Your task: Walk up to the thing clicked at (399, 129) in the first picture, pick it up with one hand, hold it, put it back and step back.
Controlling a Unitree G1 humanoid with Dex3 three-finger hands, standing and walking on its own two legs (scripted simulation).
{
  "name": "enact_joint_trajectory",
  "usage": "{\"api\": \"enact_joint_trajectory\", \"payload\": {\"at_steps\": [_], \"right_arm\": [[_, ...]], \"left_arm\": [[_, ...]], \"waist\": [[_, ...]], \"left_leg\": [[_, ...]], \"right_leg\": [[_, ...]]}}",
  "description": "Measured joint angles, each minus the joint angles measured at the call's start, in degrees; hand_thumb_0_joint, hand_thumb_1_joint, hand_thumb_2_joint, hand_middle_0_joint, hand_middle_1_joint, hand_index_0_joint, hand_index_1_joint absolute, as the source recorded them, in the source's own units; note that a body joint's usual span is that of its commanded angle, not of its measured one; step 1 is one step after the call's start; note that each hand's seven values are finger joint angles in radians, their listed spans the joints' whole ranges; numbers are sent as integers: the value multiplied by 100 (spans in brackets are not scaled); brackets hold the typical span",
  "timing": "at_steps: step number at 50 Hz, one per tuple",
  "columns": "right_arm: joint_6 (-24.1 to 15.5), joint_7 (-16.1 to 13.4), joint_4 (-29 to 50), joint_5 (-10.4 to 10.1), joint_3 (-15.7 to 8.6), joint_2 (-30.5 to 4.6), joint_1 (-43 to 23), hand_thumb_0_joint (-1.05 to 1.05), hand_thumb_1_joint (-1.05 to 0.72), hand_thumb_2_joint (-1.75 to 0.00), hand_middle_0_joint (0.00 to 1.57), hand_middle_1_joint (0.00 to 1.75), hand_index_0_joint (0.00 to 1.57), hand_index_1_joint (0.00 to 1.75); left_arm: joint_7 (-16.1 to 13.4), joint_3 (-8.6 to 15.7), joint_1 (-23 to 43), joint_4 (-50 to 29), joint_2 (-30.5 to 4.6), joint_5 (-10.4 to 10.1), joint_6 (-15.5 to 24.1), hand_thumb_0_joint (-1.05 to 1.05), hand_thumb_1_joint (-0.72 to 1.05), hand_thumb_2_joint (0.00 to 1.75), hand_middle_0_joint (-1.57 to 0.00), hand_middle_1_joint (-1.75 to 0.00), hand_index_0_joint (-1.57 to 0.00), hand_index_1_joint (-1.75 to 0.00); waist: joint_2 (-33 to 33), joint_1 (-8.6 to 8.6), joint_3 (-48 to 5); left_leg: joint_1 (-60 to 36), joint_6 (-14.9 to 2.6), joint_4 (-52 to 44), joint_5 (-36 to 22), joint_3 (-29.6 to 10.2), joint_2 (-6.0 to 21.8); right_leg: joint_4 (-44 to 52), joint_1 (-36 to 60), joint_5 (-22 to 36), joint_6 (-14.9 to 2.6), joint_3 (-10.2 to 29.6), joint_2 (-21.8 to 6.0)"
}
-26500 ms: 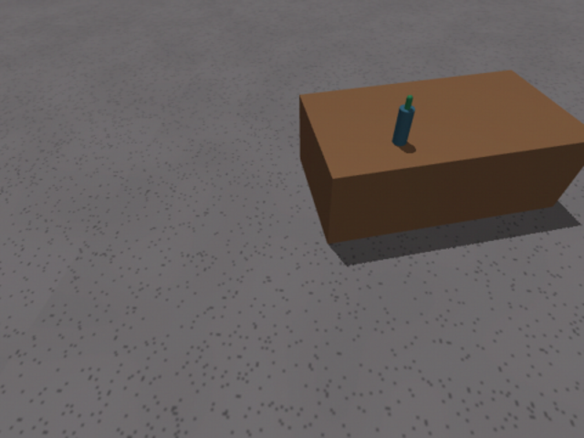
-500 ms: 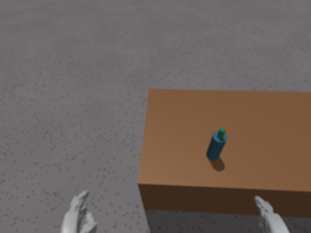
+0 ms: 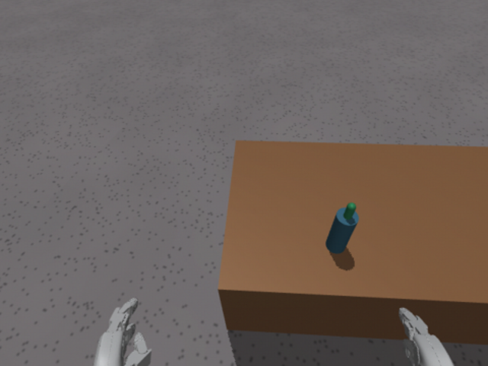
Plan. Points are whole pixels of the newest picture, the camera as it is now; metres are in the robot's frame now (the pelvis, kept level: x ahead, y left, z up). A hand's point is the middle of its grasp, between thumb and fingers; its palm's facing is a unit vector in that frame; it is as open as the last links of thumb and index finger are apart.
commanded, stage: home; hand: right
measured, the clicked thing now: (343, 226) +0.52 -0.22 -0.22
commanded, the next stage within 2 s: stand in 0.56 s
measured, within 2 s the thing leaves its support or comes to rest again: neither
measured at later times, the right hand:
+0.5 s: hand out of the picture +0.09 -0.26 -0.11, palm faces +0.01 +0.94 -0.34, open 17.4 cm
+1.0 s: hand out of the picture +0.01 -0.26 -0.10, palm faces +0.00 +0.94 -0.35, open 11.8 cm
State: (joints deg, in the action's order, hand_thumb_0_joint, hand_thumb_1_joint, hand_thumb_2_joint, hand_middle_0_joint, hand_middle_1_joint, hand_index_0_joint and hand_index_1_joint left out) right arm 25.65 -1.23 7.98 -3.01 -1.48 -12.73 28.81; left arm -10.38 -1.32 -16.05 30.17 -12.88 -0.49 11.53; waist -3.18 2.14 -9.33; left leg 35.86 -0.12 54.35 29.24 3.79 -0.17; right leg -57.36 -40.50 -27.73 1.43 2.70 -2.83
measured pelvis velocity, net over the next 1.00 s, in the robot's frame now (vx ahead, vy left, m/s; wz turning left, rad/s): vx -0.03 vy -0.02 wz -0.02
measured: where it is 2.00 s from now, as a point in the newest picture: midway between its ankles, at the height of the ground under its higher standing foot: outside the picture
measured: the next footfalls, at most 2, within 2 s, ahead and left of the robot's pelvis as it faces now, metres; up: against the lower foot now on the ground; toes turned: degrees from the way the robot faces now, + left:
none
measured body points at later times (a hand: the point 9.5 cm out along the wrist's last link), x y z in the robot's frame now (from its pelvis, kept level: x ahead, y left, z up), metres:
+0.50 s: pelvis +0.00 -0.02 +0.04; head +0.01 -0.03 +0.49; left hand +0.10 +0.27 -0.08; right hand +0.09 -0.31 -0.08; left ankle -0.02 +0.12 -0.68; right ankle +0.01 -0.13 -0.68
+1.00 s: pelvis -0.03 -0.02 +0.06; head -0.03 -0.01 +0.51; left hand +0.04 +0.27 -0.08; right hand +0.01 -0.31 -0.07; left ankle -0.02 +0.12 -0.68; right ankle +0.01 -0.13 -0.68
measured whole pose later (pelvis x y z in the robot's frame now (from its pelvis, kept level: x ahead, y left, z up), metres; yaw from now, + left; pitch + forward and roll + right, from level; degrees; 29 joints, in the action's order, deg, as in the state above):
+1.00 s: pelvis -0.03 -0.02 +0.06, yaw -1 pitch -4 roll +0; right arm -0.6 -1.2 -62.5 2.0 -0.6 -18.0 12.0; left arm 0.4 1.4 -7.9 65.2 -18.2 1.6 -0.5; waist -1.0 -0.2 3.0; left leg 6.5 1.7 22.8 12.3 2.7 2.8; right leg -22.9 -9.6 -9.4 -0.4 0.7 0.6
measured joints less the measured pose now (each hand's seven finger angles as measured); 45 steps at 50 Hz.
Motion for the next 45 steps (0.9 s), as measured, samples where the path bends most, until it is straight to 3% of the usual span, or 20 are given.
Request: {"api": "enact_joint_trajectory", "payload": {"at_steps": [5, 7, 9, 11, 15, 22, 36, 40, 45], "right_arm": [[7, 10, -32, -3, 0, 2, 1, -1, 55, -4, 5, 5, 6, 5], [-745, -3, -832, 266, 135, -109, -406, -1, 55, -4, 5, 5, 6, 5], [-1434, 15, -1947, 437, 178, -228, -928, -1, 55, -4, 5, 5, 6, 5], [-1829, 29, -2734, 603, 138, -342, -1224, -1, 55, -4, 5, 5, 6, 5], [-2203, 42, -3771, 620, -6, -530, -1412, -1, 56, -3, 5, 5, 6, 5], [-2485, -23, -4972, 583, -98, -554, -1449, -1, 54, -4, 5, 5, 6, 5], [-2637, -58, -6412, 519, 36, -474, -1597, 0, 51, -6, 6, 6, 7, 7], [-2637, -47, -6681, 509, 45, -517, -1640, 0, 42, -15, 11, 14, 12, 14], [-2634, -29, -6909, 511, 63, -541, -1667, 0, 16, -41, 16, 22, 17, 23]], "left_arm": [[7, -4, 4, -5, -1, 2, 7, 2, 90, 90, -20, -30, -20, -30], [183, 72, 214, 357, -52, 315, -157, 2, 90, 90, -20, -30, -20, -30], [468, 72, 417, 834, -166, 500, -515, 1, 90, 90, -20, -30, -20, -30], [698, 113, 545, 1162, -241, 532, -751, 2, 90, 90, -20, -30, -20, -30], [970, 250, 592, 1487, -374, 433, -905, 2, 90, 90, -20, -30, -21, -30], [1006, 396, 534, 2025, -550, 363, -1028, 1, 90, 90, -20, -30, -20, -30], [1016, 269, 777, 2909, -361, 235, -1171, 1, 90, 90, -20, -30, -20, -30], [1033, 259, 829, 3123, -373, 228, -1184, 1, 90, 90, -20, -30, -20, -30], [1062, 272, 856, 3335, -448, 222, -1192, 1, 90, 89, -20, -30, -20, -30]], "waist": [[-7, 15, 24], [62, -69, 390], [194, -193, 603], [309, -252, 730], [456, -246, 912], [410, -250, 1064], [245, -311, 1171], [210, -300, 1174], [198, -261, 1200]], "left_leg": [[15, -4, 3, -10, 4, -1], [-319, -22, -73, -31, -7, 39], [-606, -26, -213, -84, -35, 113], [-804, -7, -362, -152, -65, 167], [-1144, 51, -701, -305, -121, 239], [-1733, 146, -1320, -577, -121, 245], [-2724, 213, -2656, -1320, -148, 306], [-2876, 212, -2901, -1482, -142, 311], [-2943, 201, -3066, -1616, -130, 311]], "right_leg": [[-2, -15, 12, 3, 5, 0], [117, 332, 67, -22, -13, 42], [349, 658, 180, -45, -54, 116], [574, 894, 282, -60, -94, 168], [989, 1282, 461, -100, -163, 240], [1445, 1802, 630, -183, -180, 255], [2823, 2830, 1377, -224, -239, 336], [3104, 2999, 1559, -218, -237, 345], [3317, 3085, 1721, -206, -227, 349]]}}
